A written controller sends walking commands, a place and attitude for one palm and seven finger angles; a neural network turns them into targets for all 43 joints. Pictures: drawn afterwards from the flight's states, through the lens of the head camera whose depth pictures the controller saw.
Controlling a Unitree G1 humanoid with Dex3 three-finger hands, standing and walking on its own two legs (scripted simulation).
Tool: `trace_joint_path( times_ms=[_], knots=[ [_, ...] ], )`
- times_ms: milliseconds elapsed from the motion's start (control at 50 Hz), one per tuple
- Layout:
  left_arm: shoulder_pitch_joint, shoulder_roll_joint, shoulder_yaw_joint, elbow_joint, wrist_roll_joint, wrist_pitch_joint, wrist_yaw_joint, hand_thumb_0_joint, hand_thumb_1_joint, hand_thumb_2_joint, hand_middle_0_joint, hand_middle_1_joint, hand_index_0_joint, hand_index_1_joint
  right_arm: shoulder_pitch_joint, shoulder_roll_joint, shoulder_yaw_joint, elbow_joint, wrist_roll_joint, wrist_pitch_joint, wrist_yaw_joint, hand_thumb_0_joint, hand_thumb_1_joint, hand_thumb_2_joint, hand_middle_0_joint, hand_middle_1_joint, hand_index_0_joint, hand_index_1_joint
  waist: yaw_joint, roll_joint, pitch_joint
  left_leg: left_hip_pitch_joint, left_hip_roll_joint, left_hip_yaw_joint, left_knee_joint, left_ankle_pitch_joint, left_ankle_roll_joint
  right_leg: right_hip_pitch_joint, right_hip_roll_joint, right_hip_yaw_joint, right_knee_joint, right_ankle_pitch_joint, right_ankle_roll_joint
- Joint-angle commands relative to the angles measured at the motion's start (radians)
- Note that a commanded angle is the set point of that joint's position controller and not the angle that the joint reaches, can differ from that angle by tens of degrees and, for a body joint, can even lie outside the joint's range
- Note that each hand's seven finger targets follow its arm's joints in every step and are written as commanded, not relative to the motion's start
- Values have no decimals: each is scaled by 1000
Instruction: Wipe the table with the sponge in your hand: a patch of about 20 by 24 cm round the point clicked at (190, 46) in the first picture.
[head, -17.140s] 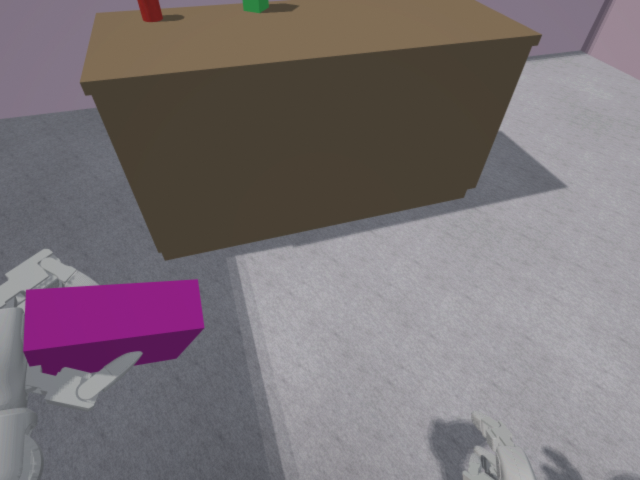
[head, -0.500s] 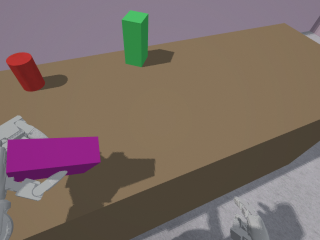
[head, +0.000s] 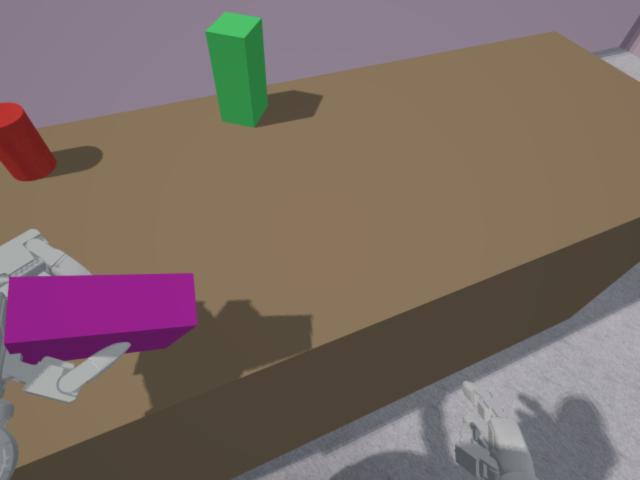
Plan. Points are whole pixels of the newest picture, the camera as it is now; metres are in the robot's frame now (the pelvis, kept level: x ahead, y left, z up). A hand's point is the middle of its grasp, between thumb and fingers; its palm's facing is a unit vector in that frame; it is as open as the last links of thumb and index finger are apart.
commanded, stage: come to a stop and stand still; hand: left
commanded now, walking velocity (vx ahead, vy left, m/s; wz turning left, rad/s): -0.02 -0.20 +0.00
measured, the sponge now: (131, 318) +0.24 +0.20 +0.13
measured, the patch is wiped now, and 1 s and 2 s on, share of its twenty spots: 0.00 0.00 0.00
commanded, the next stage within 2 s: look again from close up in 1.30 s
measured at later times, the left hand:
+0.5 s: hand (35, 291) +0.23 +0.27 +0.18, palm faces +0.39 -0.77 -0.50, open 9.1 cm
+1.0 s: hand out of the picture +0.19 +0.35 +0.17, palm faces +0.46 -0.83 -0.33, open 9.1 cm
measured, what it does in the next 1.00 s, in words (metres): shifts its weight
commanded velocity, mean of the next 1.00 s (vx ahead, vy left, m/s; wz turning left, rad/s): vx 0.00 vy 0.02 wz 0.00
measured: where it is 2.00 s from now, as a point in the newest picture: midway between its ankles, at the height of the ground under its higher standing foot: outside the picture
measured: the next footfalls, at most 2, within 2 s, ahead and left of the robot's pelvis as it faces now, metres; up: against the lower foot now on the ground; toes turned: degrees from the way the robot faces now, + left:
none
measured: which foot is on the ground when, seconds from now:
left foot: down 0.00-1.00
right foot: down 0.00-1.00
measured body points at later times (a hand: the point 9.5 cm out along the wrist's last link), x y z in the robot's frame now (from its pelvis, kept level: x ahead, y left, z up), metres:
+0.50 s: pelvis -0.01 +0.00 +0.00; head +0.03 +0.01 +0.45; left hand +0.21 +0.31 +0.20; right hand +0.17 -0.24 -0.09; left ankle +0.01 +0.12 -0.74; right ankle +0.00 -0.09 -0.74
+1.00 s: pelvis -0.04 +0.09 +0.00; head -0.02 +0.12 +0.44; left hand +0.16 +0.39 +0.19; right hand +0.14 -0.11 -0.07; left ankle +0.01 +0.12 -0.74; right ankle -0.02 -0.08 -0.74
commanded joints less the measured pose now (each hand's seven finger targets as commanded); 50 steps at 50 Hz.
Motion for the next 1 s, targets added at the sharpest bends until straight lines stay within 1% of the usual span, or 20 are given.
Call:
trace_joint_path(
  times_ms=[0, 100, 200, 300, 400, 420, 440, 460, 480, 540, 580, 620, 680, 720, 740, 760, 780, 840, 960, 980],
  knots=[
    [-58, 152, 112, -208, -22, -52, 12, 0, 100, 1300, -1200, -1600, -1200, -1600, -61, -139, -70, -150, 6, -46, -20, 0, -900, -900, 200, 300, 200, 300, -6, 59, -196, 71, 90, -83, -26, 194, 32, 40, -112, 116, -34, 231, 12],
    [-60, 167, 123, -220, -29, -44, 19, 0, 100, 1300, -1200, -1600, -1200, -1600, -63, -139, -71, -144, 7, -45, -25, 0, -900, -900, 200, 300, 200, 300, -8, 10, -196, 58, 52, -55, 38, 106, 31, 13, -151, 164, -56, 228, 3],
    [-10, 158, 122, -215, -19, -45, 52, 0, 100, 1300, -1200, -1600, -1200, -1600, -81, -132, -52, -135, 17, -40, -26, 0, -900, -900, 200, 300, 200, 300, -2, 0, -175, 10, -11, -48, 96, 49, 34, 39, -223, 265, -137, 237, 43],
    [-6, 155, 121, -181, -11, -52, 58, 0, 100, 1300, -1200, -1600, -1200, -1600, -95, -135, -46, -122, 15, -35, -28, 0, -900, -900, 200, 300, 200, 300, 7, -22, -168, 8, -3, -60, 42, 121, 42, 95, -216, 229, -103, 370, 81],
    [-34, 140, 95, -150, -5, -45, 52, 0, 100, 1300, -1200, -1600, -1200, -1600, -92, -141, -48, -118, 14, -38, -33, 0, -900, -900, 200, 300, 200, 300, 7, -31, -161, 82, 24, -85, -14, 175, 49, 54, -175, 190, -88, 285, 69],
    [-976, 890, 652, -321, 120, -137, 44, 0, 100, 1300, -1200, -1600, -1200, -1600, 58, -164, -94, -94, -14, -96, -45, 0, -900, -900, 200, 300, 200, 300, 42, -201, -11, -40, -51, 76, 105, 137, 14, -88, -139, 199, -205, 572, 192],
    [-706, 539, 390, 86, 35, -102, 30, 0, 100, 1300, -1200, -1600, -1200, -1600, -65, -129, -55, -34, 21, -73, -42, 0, -900, -900, 200, 300, 200, 300, 20, 67, -94, 30, -18, -3, 13, 186, 19, -36, -243, 169, -38, 459, 0],
    [-492, 348, 271, 15, 34, -105, 27, 0, 100, 1300, -1200, -1600, -1200, -1600, -62, -136, -69, -77, 5, -66, -20, 0, -900, -900, 200, 300, 200, 300, 29, 91, -154, 88, -7, -13, 0, 215, 13, 34, -197, 243, 5, 557, 17],
    [-376, 245, 187, 136, 29, -99, 12, 0, 100, 1300, -1200, -1600, -1200, -1600, -47, -154, -71, -83, 3, -80, -11, 0, -900, -900, 200, 300, 200, 300, 29, 68, -205, 123, -9, 11, -13, 215, 20, 49, -179, 207, 27, 530, 38],
    [-57, 45, 23, 32, 0, -82, -18, 0, 100, 1300, -1200, -1600, -1200, -1600, -55, -154, -78, -111, 28, -85, 41, 0, -900, -900, 200, 300, 200, 300, 46, 55, -336, 202, 26, -7, -14, 353, 58, 93, -130, 138, 85, 443, 89],
    [-4, 64, 10, -142, 17, -69, -23, 0, 100, 1300, -1200, -1600, -1200, -1600, -76, -153, -72, -151, 24, -78, 56, 0, -900, -900, 200, 300, 200, 300, 45, 15, -313, 150, 60, -38, -30, 332, 60, 84, -116, 98, 79, 285, 76],
    [6, 121, 59, -170, 25, -63, -13, 0, 100, 1300, -1200, -1600, -1200, -1600, -99, -150, -60, -167, 16, -82, 47, 0, -900, -900, 200, 300, 200, 300, 38, -63, -226, 63, 59, -57, -74, 136, 47, 46, -108, 92, 33, 122, 49],
    [-34, 206, 173, -203, 31, -74, 14, 0, 100, 1300, -1200, -1600, -1200, -1600, -113, -147, -43, -187, 10, -76, 18, 0, -900, -900, 200, 300, 200, 300, 29, -58, -161, -5, 55, -95, -145, -55, 47, 15, -88, 69, 31, -16, 35],
    [-127, 201, 181, -205, 29, -94, 20, 0, 100, 1300, -1200, -1600, -1200, -1600, -109, -140, -35, -182, 10, -79, 0, 0, -900, -900, 200, 300, 200, 300, 17, 49, -99, -67, 74, -137, -221, -206, 54, 8, -72, 68, 59, -70, 33],
    [-182, 258, 225, -226, 45, -96, 33, 0, 100, 1300, -1200, -1600, -1200, -1600, -112, -153, -35, -175, 9, -79, -7, 0, -900, -900, 200, 300, 200, 300, 25, 165, -85, -107, 100, -159, -276, -287, 64, 32, -50, 55, 118, -70, 39],
    [-220, 174, 153, -200, 47, -103, 29, 0, 100, 1300, -1200, -1600, -1200, -1600, -94, -136, -33, -175, 9, -81, -10, 0, -900, -900, 200, 300, 200, 300, 22, 254, -79, -166, 119, -173, -309, -373, 74, 75, -46, 38, 162, -55, 39],
    [-270, 200, 156, -212, 54, -108, 30, 0, 100, 1300, -1200, -1600, -1200, -1600, -74, -133, -33, -177, 10, -93, -8, 0, -900, -900, 200, 300, 200, 300, 25, 297, -78, -174, 123, -175, -312, -390, 76, 91, -48, 39, 170, -46, 37],
    [-312, 164, 105, -169, 59, -111, 24, 0, 100, 1300, -1200, -1600, -1200, -1600, -64, -134, -23, -154, 9, -123, 5, 0, -900, -900, 200, 300, 200, 300, 26, 245, -99, -81, 97, -138, -269, -342, 57, 50, -51, 38, 111, -51, 24],
    [-243, 32, -30, -90, 73, -102, 17, 0, 100, 1300, -1200, -1600, -1200, -1600, -49, -146, -28, -121, 1, -134, 21, 0, -900, -900, 200, 300, 200, 300, 21, 83, -124, 35, 86, -191, -271, -299, 5, -16, -40, 60, 34, -57, 20],
    [-229, 70, 4, -107, 74, -100, 23, 0, 100, 1300, -1200, -1600, -1200, -1600, -49, -147, -34, -126, 1, -129, 20, 0, -900, -900, 200, 300, 200, 300, 24, 93, -125, 42, 91, -204, -295, -285, -14, -14, -43, 63, 39, -66, 18]
  ],
)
